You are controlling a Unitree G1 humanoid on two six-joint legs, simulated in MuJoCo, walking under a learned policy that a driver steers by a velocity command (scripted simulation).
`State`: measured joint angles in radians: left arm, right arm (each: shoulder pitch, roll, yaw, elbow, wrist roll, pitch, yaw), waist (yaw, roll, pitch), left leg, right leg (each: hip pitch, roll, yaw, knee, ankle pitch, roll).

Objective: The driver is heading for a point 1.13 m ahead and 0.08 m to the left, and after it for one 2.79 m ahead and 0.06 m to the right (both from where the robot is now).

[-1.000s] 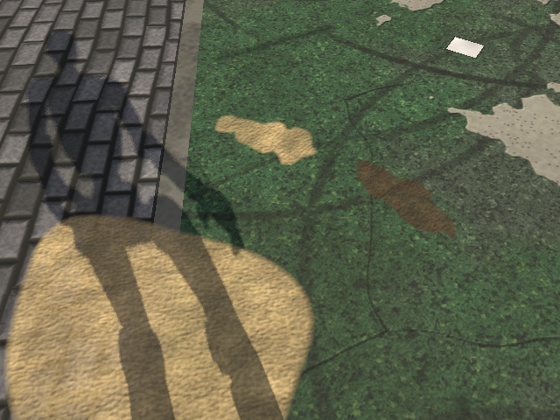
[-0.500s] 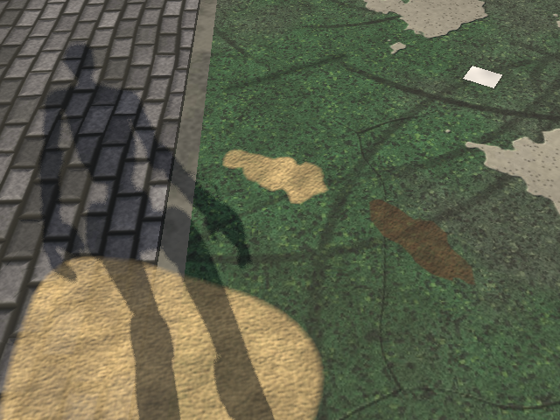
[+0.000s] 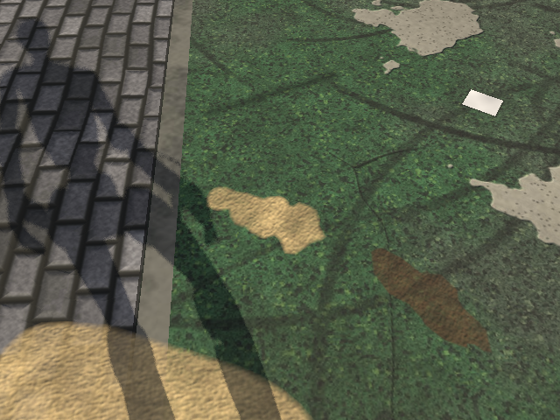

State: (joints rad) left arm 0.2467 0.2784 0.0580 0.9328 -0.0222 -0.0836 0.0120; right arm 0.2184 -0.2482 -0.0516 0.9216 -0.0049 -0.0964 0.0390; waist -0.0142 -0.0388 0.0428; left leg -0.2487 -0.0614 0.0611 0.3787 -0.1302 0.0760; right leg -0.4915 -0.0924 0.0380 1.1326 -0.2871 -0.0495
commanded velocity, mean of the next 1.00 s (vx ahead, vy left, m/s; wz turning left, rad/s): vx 0.50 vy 0.00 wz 0.00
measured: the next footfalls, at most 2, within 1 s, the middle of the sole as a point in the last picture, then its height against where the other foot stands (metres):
right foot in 0.38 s outside the picture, level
left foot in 0.92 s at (250, 334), level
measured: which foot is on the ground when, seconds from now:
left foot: down 0.00-0.40, up 0.42-0.90, down 0.92-1.00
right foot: up 0.00-0.36, down 0.38-0.94, up 0.96-1.00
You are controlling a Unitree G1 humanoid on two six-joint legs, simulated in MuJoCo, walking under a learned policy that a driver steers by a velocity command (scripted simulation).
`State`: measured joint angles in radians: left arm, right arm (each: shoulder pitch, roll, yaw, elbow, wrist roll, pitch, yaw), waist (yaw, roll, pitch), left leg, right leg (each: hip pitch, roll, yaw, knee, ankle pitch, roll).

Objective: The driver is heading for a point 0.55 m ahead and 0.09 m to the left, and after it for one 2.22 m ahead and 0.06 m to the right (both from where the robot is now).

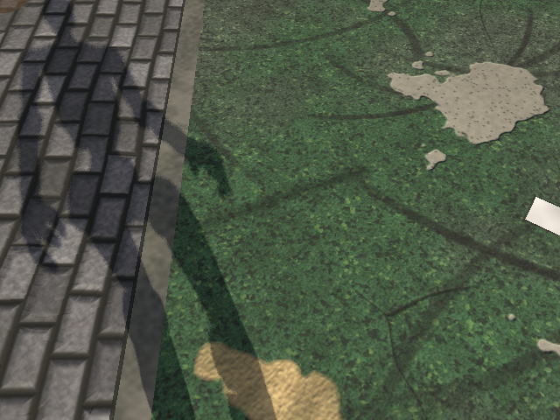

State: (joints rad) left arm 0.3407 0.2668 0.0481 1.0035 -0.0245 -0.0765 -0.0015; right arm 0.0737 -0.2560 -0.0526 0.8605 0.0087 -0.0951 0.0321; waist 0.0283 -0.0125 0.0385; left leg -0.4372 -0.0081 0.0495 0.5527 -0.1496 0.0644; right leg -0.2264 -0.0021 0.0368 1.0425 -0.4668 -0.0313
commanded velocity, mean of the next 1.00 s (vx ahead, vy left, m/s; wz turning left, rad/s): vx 0.50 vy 0.00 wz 0.22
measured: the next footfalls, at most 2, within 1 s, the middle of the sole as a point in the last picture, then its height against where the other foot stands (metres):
right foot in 0.46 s outside the picture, level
left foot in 0.98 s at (228, 326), level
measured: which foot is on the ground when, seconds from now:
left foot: down 0.00-0.48, up 0.50-0.96, down 0.98-1.00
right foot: up 0.00-0.44, down 0.46-1.00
